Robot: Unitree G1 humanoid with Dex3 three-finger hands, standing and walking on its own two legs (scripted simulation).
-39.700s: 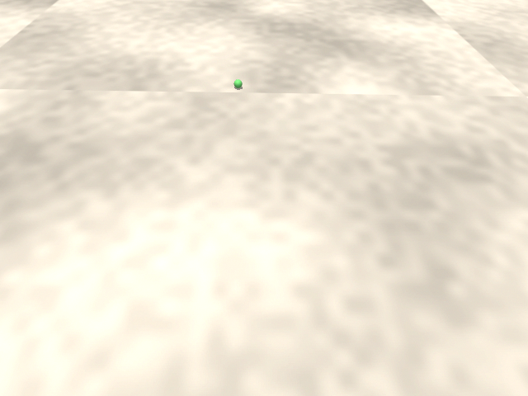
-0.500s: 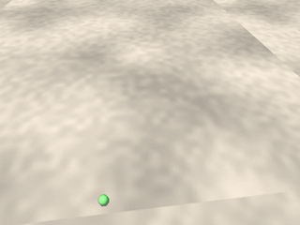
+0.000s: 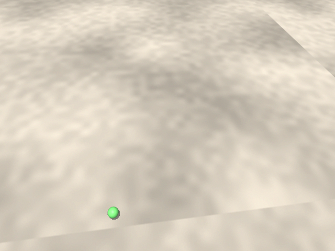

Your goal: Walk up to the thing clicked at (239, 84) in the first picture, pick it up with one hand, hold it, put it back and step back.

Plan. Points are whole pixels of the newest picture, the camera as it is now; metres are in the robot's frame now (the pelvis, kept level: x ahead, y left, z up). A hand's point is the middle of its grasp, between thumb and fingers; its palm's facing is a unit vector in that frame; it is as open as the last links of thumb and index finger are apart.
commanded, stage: step back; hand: left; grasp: from above
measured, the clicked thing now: (113, 212) +0.45 +0.27 -0.75
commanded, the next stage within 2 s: none
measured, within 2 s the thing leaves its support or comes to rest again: neither
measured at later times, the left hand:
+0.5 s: hand out of the picture +0.03 +0.30 -0.18, palm faces -0.07 -0.93 -0.37, open 7.4 cm
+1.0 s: hand out of the picture -0.12 +0.27 -0.14, palm faces -0.01 -0.90 -0.43, open 7.4 cm
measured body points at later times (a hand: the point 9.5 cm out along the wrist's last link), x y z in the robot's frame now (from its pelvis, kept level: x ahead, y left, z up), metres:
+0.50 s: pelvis -0.10 +0.03 -0.02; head -0.03 +0.06 +0.43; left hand +0.03 +0.35 -0.15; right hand -0.03 -0.29 -0.12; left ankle -0.01 +0.13 -0.75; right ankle -0.15 -0.11 -0.67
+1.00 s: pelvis -0.24 +0.00 -0.02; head -0.18 -0.02 +0.43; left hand -0.12 +0.31 -0.12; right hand -0.18 -0.32 -0.15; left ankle -0.28 +0.13 -0.71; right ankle -0.20 -0.10 -0.75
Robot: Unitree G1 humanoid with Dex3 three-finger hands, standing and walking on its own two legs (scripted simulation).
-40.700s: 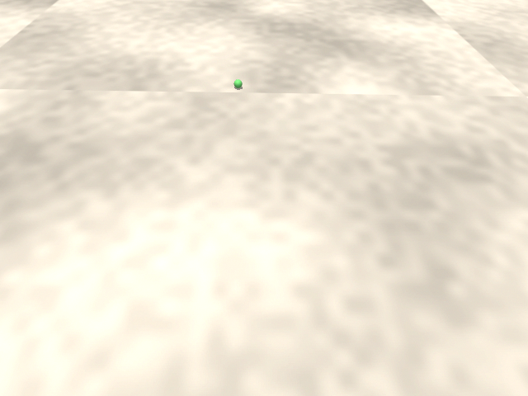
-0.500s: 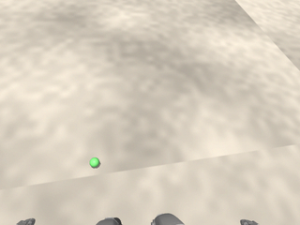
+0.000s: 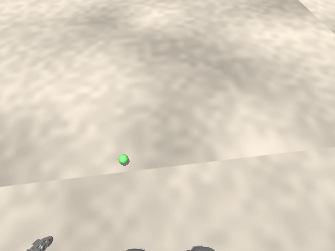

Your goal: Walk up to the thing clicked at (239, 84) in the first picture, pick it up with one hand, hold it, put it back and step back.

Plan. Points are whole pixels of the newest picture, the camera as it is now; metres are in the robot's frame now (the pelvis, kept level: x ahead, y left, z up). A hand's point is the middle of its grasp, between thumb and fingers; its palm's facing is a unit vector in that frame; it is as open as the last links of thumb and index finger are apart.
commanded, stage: step back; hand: left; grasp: from above
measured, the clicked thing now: (123, 159) +0.69 +0.28 -0.73
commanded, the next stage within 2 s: none
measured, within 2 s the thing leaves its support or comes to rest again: neither
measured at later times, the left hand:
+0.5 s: hand out of the picture -0.09 +0.24 -0.15, palm faces -0.05 -0.91 -0.42, open 7.4 cm
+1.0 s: hand out of the picture -0.25 +0.25 -0.15, palm faces +0.06 -0.92 -0.38, open 7.4 cm
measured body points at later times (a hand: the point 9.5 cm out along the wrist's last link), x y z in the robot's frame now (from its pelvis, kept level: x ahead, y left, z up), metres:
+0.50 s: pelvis -0.18 -0.03 -0.01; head -0.12 -0.05 +0.43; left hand -0.08 +0.29 -0.12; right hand -0.04 -0.35 -0.13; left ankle -0.06 +0.11 -0.72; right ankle -0.18 -0.14 -0.73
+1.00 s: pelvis -0.35 -0.02 +0.00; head -0.31 +0.00 +0.45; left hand -0.25 +0.30 -0.12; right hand -0.26 -0.33 -0.12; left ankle -0.33 +0.10 -0.73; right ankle -0.33 -0.15 -0.65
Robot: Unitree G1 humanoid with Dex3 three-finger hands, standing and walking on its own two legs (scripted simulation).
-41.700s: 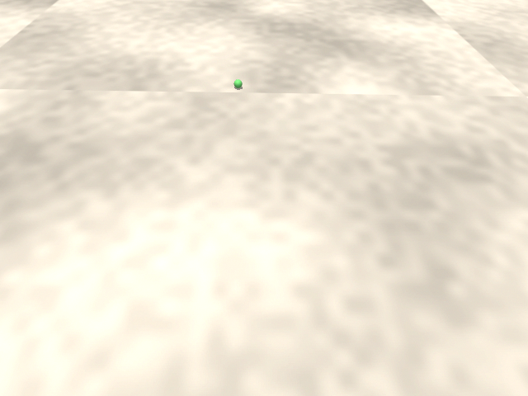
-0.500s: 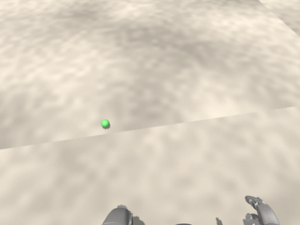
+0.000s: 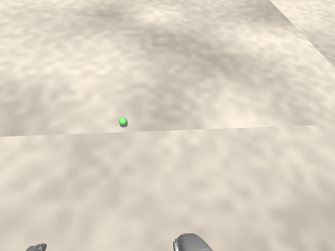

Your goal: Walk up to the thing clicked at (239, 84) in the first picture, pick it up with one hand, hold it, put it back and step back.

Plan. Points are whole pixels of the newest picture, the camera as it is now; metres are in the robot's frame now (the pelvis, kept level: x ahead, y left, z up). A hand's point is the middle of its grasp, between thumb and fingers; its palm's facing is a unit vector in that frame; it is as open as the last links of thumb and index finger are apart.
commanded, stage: step back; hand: left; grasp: from above
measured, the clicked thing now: (123, 121) +1.06 +0.23 -0.73
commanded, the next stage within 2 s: stand in 1.10 s
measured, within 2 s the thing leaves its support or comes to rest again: neither
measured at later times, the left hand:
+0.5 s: hand out of the picture +0.00 +0.29 -0.15, palm faces -0.07 -0.92 -0.39, open 7.4 cm
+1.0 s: hand out of the picture +0.12 +0.24 -0.14, palm faces -0.05 -0.93 -0.35, open 7.4 cm
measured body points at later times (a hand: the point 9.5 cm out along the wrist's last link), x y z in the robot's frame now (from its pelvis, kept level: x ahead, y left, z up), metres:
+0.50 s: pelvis -0.06 +0.02 +0.00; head -0.04 +0.02 +0.45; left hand +0.00 +0.34 -0.12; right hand +0.00 -0.30 -0.12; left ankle -0.02 +0.13 -0.73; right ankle -0.11 -0.12 -0.71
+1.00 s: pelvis -0.01 +0.00 +0.00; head +0.01 -0.01 +0.45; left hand +0.12 +0.29 -0.12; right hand +0.04 -0.31 -0.13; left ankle -0.02 +0.13 -0.73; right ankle +0.00 -0.13 -0.73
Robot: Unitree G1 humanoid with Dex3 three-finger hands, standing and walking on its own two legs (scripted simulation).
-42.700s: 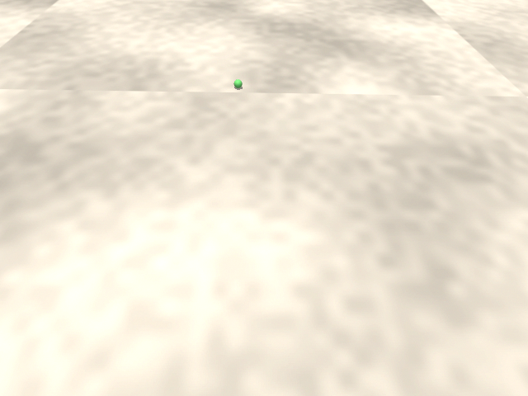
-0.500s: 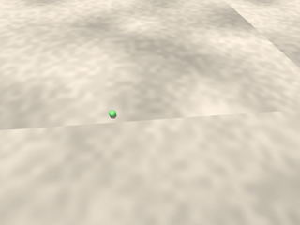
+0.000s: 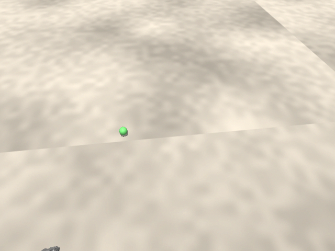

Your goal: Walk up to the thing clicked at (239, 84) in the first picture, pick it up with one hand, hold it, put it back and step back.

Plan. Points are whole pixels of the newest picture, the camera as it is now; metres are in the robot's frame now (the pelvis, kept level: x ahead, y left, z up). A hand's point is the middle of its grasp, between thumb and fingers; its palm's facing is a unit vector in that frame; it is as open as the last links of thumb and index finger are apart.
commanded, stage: step back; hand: left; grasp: from above
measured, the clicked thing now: (123, 130) +1.06 +0.29 -0.73
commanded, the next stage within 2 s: stand in 0.10 s
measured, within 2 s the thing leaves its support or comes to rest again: neither
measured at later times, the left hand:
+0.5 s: hand out of the picture +0.09 +0.26 -0.14, palm faces -0.01 -0.94 -0.33, open 7.4 cm
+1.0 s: hand out of the picture +0.06 +0.25 -0.14, palm faces -0.04 -0.94 -0.35, open 7.4 cm
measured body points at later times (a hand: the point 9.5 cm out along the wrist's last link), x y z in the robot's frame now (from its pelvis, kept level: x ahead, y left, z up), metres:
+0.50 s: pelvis +0.00 +0.01 +0.02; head +0.01 +0.01 +0.47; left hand +0.09 +0.31 -0.11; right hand +0.11 -0.29 -0.11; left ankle -0.02 +0.13 -0.73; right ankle +0.02 -0.13 -0.73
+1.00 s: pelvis -0.01 -0.01 +0.02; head +0.00 -0.01 +0.47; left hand +0.06 +0.30 -0.11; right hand +0.05 -0.31 -0.12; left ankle -0.02 +0.13 -0.73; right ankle +0.02 -0.13 -0.73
